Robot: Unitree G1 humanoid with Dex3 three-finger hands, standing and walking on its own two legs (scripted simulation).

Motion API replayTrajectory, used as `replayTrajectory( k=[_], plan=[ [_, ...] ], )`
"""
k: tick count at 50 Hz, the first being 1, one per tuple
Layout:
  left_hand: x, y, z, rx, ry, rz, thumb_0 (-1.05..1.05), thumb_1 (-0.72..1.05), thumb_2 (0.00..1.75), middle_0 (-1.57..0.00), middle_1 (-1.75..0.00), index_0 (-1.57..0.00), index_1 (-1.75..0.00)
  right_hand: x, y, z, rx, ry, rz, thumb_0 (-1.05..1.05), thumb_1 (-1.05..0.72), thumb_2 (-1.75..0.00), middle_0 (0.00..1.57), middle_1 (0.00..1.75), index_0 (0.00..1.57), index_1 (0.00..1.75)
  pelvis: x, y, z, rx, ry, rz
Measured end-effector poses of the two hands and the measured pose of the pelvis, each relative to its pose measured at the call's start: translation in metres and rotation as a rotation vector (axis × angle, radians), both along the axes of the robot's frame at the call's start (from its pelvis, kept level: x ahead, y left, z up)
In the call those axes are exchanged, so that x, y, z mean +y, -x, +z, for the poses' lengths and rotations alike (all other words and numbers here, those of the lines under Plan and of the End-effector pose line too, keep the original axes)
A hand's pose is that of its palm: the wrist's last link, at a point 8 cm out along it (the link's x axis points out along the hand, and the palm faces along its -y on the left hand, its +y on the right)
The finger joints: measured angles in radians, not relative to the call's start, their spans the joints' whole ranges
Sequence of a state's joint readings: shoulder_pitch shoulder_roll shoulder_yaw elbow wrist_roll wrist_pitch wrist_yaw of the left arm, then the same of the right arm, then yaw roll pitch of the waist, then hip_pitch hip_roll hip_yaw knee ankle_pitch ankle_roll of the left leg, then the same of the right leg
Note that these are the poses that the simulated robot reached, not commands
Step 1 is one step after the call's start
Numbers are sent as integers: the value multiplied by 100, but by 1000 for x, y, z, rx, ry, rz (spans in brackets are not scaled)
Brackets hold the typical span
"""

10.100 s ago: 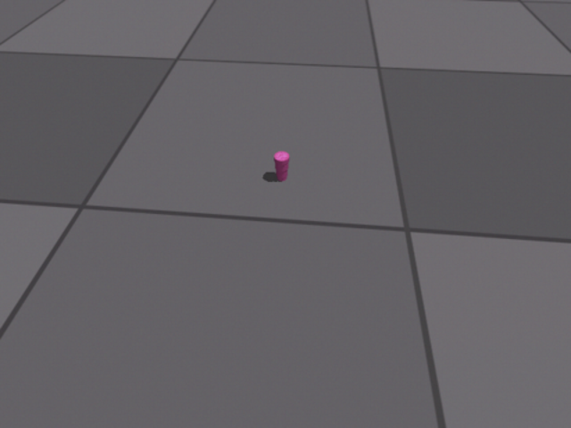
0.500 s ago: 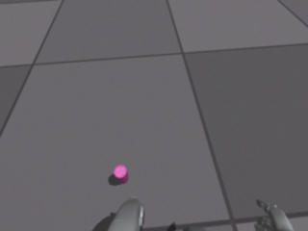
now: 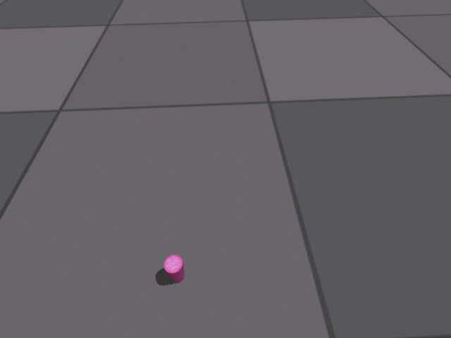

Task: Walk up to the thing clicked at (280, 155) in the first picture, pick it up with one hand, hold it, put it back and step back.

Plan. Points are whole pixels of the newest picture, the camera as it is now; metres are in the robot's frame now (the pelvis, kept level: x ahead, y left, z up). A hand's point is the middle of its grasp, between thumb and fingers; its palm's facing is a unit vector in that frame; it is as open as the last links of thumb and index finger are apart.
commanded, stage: walk up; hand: left
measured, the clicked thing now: (175, 270) +0.50 +0.22 -0.68
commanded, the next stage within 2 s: stand in 0.94 s
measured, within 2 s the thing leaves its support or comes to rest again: neither
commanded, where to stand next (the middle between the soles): +0.16 +0.02 m, yaw +0 degrees
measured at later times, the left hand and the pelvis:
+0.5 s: hand out of the picture +0.10 +0.28 -0.14, palm faces -0.03 -0.93 -0.37, open 7.4 cm; pelvis +0.03 +0.02 +0.01, yaw +0 degrees
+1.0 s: hand out of the picture +0.12 +0.28 -0.13, palm faces -0.06 -0.93 -0.37, open 7.4 cm; pelvis +0.03 +0.02 +0.02, yaw -2 degrees
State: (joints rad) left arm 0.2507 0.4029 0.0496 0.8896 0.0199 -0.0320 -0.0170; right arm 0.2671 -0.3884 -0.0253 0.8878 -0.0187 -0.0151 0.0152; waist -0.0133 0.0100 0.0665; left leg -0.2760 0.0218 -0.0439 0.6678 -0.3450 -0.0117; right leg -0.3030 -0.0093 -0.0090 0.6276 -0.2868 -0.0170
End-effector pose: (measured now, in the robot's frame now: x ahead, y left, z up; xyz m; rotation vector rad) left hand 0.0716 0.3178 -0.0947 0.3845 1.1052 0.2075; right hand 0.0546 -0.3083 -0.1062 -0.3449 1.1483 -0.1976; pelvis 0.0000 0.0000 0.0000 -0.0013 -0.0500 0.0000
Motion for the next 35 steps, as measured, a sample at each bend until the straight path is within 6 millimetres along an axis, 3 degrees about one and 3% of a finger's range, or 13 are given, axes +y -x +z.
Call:
replayTrajectory(
  k=[7, 19, 26, 35],
  plan=[
    [-14, -5, 6, -33, -2, 8, 1, 90, 90, -21, -30, -21, -30, -6, -16, -8, 23, -12, 3, 1, -91, -90, 20, 30, 20, 30, -4, -2, 2, -5, 7, 20],
    [5, -12, -9, 62, 31, 35, 1, 90, 90, -21, -30, -21, -30, 20, -18, -2, 86, -23, -19, 1, -91, -90, 20, 30, 20, 30, 13, -18, 7, 12, 4, 2],
    [8, -23, -8, 97, 33, 31, 1, 90, 90, -21, -30, -21, -30, 33, -42, 1, 70, -41, -28, 1, -91, -90, 20, 30, 20, 30, 19, -27, 13, 18, 2, -6],
    [10, -44, 0, 73, 22, 19, 1, 90, 90, -21, -30, -20, -30, 35, -74, 10, 0, -44, -38, 1, -91, -90, 20, 30, 20, 30, 23, -30, 18, 8, -5, -21]
  ],
)
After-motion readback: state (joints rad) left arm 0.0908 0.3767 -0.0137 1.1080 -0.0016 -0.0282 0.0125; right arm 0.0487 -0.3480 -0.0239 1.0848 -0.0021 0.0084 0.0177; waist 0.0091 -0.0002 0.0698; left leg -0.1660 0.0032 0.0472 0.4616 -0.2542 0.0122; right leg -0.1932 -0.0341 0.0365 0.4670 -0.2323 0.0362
